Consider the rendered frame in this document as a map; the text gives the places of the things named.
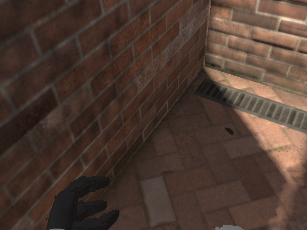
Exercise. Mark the robot left hand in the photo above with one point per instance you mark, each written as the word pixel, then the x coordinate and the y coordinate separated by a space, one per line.
pixel 69 214

